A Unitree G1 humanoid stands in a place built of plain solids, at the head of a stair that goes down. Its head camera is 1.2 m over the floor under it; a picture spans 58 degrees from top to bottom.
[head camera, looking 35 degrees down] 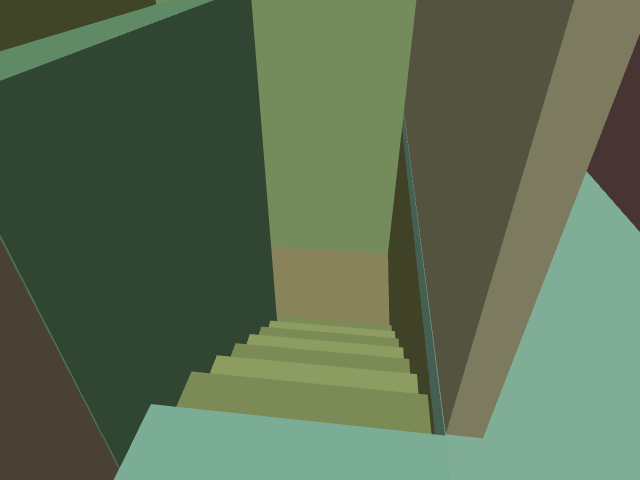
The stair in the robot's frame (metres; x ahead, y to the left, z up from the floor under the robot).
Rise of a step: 0.18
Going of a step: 0.24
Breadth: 0.91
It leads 7 degrees to the right of straight ahead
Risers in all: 8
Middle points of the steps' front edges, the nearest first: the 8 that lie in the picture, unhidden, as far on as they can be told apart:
0.76 0.08 0.00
1.03 0.05 -0.18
1.27 0.02 -0.37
1.50 0.00 -0.55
1.74 -0.03 -0.73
1.97 -0.06 -0.92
2.20 -0.09 -1.10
2.44 -0.11 -1.28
